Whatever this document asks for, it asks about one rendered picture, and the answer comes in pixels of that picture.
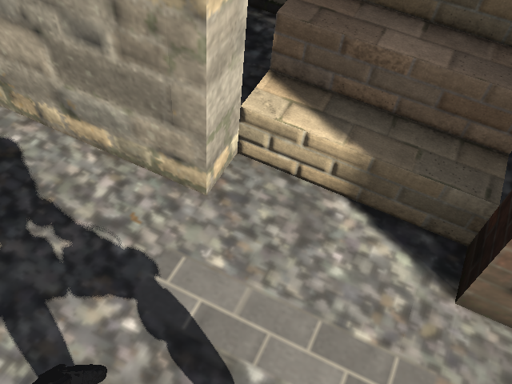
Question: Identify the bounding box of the robot left hand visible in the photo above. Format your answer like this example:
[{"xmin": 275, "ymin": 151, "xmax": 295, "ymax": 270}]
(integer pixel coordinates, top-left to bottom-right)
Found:
[{"xmin": 32, "ymin": 364, "xmax": 107, "ymax": 384}]

